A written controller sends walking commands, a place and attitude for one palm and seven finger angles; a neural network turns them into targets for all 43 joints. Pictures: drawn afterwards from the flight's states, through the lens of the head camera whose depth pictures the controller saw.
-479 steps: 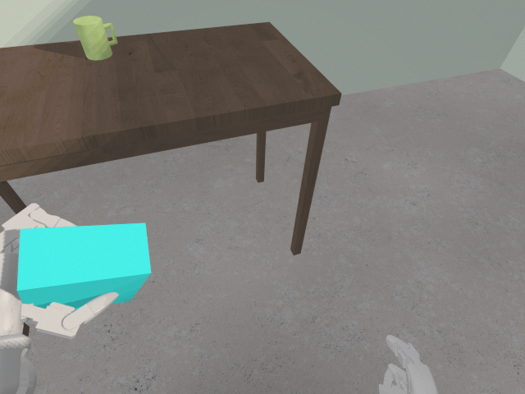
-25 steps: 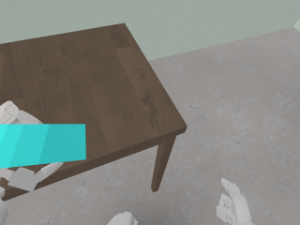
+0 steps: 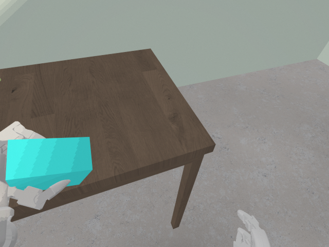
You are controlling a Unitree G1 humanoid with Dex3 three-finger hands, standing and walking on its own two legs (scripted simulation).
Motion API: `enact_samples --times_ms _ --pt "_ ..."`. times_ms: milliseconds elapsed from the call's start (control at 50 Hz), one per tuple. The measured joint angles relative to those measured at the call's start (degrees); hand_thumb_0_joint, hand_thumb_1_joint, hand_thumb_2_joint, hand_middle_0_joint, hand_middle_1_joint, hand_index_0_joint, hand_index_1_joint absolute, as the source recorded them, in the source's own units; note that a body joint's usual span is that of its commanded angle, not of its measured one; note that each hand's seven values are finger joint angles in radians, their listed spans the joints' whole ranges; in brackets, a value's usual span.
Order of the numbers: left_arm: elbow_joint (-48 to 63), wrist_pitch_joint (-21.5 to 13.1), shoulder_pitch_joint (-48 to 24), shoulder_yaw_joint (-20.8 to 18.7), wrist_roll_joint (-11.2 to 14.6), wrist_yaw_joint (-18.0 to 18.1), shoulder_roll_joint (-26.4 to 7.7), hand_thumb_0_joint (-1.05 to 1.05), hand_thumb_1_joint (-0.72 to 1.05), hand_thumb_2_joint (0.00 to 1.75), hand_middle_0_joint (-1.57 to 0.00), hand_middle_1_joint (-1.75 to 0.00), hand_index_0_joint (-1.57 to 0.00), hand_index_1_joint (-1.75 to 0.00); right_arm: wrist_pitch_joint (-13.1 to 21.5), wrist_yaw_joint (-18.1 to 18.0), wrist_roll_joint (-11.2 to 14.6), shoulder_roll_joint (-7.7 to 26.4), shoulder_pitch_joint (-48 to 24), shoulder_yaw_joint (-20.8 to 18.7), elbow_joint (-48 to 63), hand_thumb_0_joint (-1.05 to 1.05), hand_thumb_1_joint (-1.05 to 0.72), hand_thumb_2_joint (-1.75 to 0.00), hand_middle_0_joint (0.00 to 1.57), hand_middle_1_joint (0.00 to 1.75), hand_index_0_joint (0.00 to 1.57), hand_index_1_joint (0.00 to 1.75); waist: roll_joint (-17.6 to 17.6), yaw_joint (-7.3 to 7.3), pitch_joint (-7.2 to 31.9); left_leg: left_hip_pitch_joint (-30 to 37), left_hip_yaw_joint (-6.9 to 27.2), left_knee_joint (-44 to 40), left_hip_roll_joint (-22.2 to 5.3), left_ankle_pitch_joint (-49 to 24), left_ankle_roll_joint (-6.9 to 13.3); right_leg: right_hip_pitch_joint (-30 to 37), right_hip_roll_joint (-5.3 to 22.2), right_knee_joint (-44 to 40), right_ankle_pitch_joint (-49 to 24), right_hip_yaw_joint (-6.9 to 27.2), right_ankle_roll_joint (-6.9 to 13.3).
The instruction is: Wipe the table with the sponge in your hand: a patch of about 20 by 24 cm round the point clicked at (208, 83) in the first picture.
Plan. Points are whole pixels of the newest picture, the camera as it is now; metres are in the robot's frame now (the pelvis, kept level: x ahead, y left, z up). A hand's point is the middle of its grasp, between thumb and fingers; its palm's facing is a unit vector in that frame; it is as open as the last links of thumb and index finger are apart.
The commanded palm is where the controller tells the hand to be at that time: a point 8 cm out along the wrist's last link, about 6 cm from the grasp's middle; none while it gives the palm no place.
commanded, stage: come to a stop and stand still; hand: left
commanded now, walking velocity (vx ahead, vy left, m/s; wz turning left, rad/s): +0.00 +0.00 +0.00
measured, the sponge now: (61, 165) +0.22 +0.22 +0.15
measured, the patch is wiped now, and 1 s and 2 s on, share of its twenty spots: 0.00 0.00 0.00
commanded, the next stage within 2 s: look again from close up in 0.56 s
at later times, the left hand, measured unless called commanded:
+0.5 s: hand (61, 154) +0.24 +0.23 +0.15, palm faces +0.24 -0.85 -0.46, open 9.8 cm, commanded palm +0.18 +0.26 +0.18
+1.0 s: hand (41, 155) +0.23 +0.25 +0.16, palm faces +0.36 -0.87 -0.34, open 9.8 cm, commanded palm +0.17 +0.28 +0.18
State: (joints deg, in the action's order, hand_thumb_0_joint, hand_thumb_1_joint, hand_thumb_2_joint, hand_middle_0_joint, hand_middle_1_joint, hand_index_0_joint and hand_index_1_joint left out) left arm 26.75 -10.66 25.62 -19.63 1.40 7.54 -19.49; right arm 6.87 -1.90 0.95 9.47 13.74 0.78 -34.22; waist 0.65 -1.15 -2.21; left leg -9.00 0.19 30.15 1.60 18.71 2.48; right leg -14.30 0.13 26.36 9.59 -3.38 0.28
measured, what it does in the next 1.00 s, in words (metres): stands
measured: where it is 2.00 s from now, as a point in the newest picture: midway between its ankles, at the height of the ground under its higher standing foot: outside the picture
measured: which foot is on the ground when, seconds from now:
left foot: down 0.00-1.00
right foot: down 0.00-1.00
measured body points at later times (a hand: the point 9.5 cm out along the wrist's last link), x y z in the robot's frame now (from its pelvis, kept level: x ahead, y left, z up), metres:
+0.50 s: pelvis +0.01 -0.01 +0.00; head +0.05 +0.01 +0.45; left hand +0.22 +0.27 +0.17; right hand +0.17 -0.26 -0.08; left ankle -0.02 +0.09 -0.74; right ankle +0.05 -0.12 -0.74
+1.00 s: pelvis +0.00 +0.01 +0.00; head +0.02 +0.04 +0.45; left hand +0.20 +0.30 +0.18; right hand +0.18 -0.21 -0.06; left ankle -0.02 +0.09 -0.74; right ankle +0.05 -0.12 -0.74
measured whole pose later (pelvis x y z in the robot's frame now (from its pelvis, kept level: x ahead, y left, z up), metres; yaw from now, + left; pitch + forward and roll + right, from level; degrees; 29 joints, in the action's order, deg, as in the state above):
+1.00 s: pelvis +0.00 +0.01 +0.00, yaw -2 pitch -3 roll -1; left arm 26.1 -12.4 20.9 -19.8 1.0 5.2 -20.6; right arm 7.8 0.1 -0.1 10.2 11.8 1.7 -32.5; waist 3.3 -2.8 -5.0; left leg -7.3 -1.9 27.2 1.6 17.5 3.0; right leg -13.2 -0.1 23.3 7.5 -1.3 -0.3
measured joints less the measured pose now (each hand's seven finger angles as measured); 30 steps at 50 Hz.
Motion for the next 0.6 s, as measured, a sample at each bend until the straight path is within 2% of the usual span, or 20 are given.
enact_samples --times_ms 100,120,140,180,220,260,280,340,400,440,500,560,600 --pt "-2.04 1.52 -2.05 0.8 -0.32 0.2 1.58 -0.01 -0.47 1.02 -0.78 -1.34 -0.78 -1.35 0.05 0.04 -0.16 0.4 0.13 0.18 -0.37 0.02 -0.9 -0.9 0.21 0.3 0.2 0.3 -0.05 -0.54 -0.99 0.62 0.5 -0.99 -0.21 -0.28 -0.25 0.85 -0.2 -1.19 -0.21 -0.47 0.26" --pt "-2.45 1.41 -5.19 0.27 -2.85 -0.93 -0.19 -0.01 -0.47 1.02 -0.78 -1.34 -0.78 -1.35 1.07 -0.15 -0.84 0.49 0.73 -0.03 -0.02 0.01 -0.9 -0.9 0.21 0.3 0.2 0.3 0.24 -1.55 -1.69 -0.07 0.7 -0.41 -0.3 -0.22 -0.37 0.3 -0.25 -0.75 -0.11 -0.71 0.38" --pt "-4.39 0.19 -10.53 -0.85 -3.98 -1.88 -3.39 -0.01 -0.48 1.02 -0.78 -1.34 -0.78 -1.35 2.2 -0.06 -0.52 0.5 0.9 -0.09 -0.2 0.01 -0.9 -0.9 0.21 0.3 0.2 0.3 0.81 -2.63 -2.77 -1.16 1.05 0.6 -0.26 -0.08 -0.59 -0.74 -0.13 0.41 0.21 -1.09 0.63" --pt "-7.93 -1.3 -19.64 -4.46 -3.16 -2.09 -8.4 -0.01 -0.48 1.02 -0.78 -1.34 -0.78 -1.35 2.5 1.15 -0.49 0.54 -0.94 0.48 -1.35 0.01 -0.9 -0.9 0.21 0.3 0.2 0.3 2.19 -3.54 -5.31 -1.99 1.01 1.22 -0.07 -0.23 -1.23 -2.24 0.12 2.36 0.77 -1.06 1.23" --pt "-9.08 -2.1 -23.16 -7.76 -1.35 -1.65 -9.99 -0.01 -0.47 1.02 -0.78 -1.34 -0.78 -1.35 2.38 2.62 -0.45 0.89 -2.74 0.62 -1.57 0.02 -0.9 -0.9 0.21 0.3 0.2 0.3 2.15 -2.96 -6.18 -2.61 0.35 1.2 -0.49 -0.38 -1.56 -3.09 -0.35 2.2 0.22 -0.46 1.17" --pt "-6.82 -2.81 -20.56 -8.64 0.46 -1.39 -8.37 -0.01 -0.47 1.02 -0.78 -1.34 -0.78 -1.35 2.4 4.15 -0.14 1.4 -3.58 -0.03 -0.96 0.02 -0.9 -0.9 0.21 0.3 0.2 0.3 1.21 -1.46 -5.73 -2.71 -0.57 0.53 -0.78 -0.48 -1.44 -3.43 -0.77 1.34 -0.34 0.43 1.21" --pt "-4.74 -3.12 -17.53 -7.83 0.91 -1.56 -6.87 -0.01 -0.47 1.02 -0.78 -1.35 -0.78 -1.35 2.31 4.74 -0.03 1.71 -3.66 -0.4 -0.44 0.02 -0.9 -0.9 0.21 0.3 0.2 0.3 0.63 -0.62 -5.23 -2.57 -1.06 0.06 -0.84 -0.51 -1.29 -3.48 -0.89 0.92 -0.52 0.92 1.12" --pt "1.04 -4.03 -6.48 -2.44 0.76 -3.16 -3.13 -0.01 -0.47 1.02 -0.78 -1.35 -0.78 -1.35 1.64 5.2 0.15 2.33 -3.6 -1.28 0.35 0.02 -0.9 -0.9 0.21 0.3 0.2 0.3 -0.52 1.54 -3.73 -1.64 -2.3 -1.27 -0.9 -0.38 -0.89 -3.22 -1.13 0.16 -0.52 2.19 0.72" --pt "1.77 -4.26 1.18 0.78 0.38 -4.73 -3.37 -0.01 -0.47 1.02 -0.78 -1.35 -0.78 -1.35 0.1 3.84 0.05 1.99 -3.25 -1.72 0.27 0.02 -0.9 -0.9 0.21 0.3 0.2 0.3 -0.08 2.76 -2.79 -0.56 -2.63 -2.23 -0.92 -0.25 -0.89 -2.64 -1.22 0.09 -0.01 2.55 0.67" --pt "0.5 -3.7 2.84 0.09 0.51 -5.05 -4.86 -0.01 -0.47 1.02 -0.78 -1.35 -0.78 -1.35 -0.7 2.72 0.0 1.72 -2.72 -1.68 0.2 0.02 -0.9 -0.9 0.21 0.3 0.2 0.3 0.84 2.63 -2.72 -0.09 -2.35 -2.5 -0.99 -0.24 -1.04 -2.18 -1.26 0.06 0.26 2.28 0.83" --pt "-0.52 -3.05 1.34 -2.61 1.95 -4.35 -6.31 -0.01 -0.47 1.02 -0.78 -1.34 -0.78 -1.35 -0.98 1.68 -0.12 1.95 -1.85 -1.43 0.25 0.02 -0.91 -0.9 0.2 0.3 0.2 0.3 2.03 1.39 -3.21 0.13 -1.63 -2.24 -1.15 -0.16 -1.25 -1.58 -1.32 0.02 0.44 1.55 1.09" --pt "-0.2 -2.69 -1.78 -4.6 1.78 -3.32 -5.55 -0.01 -0.47 1.02 -0.78 -1.34 -0.78 -1.35 -0.06 1.55 -0.33 2.91 -1.81 -1.28 0.06 0.02 -0.91 -0.9 0.2 0.3 0.2 0.3 2.0 -0.15 -3.68 0.16 -1.25 -1.56 -1.3 0.09 -1.25 -1.02 -1.42 -0.24 0.28 1.14 1.1" --pt "0.4 -2.84 -3.2 -4.51 1.69 -2.67 -4.1 -0.01 -0.47 1.02 -0.78 -1.34 -0.78 -1.35 0.59 1.74 -0.5 3.46 -2.31 -1.3 -0.12 0.02 -0.91 -0.9 0.2 0.3 0.2 0.3 1.58 -0.88 -3.59 0.32 -1.31 -1.37 -1.29 0.17 -1.12 -0.67 -1.41 -0.51 0.07 1.21 0.94"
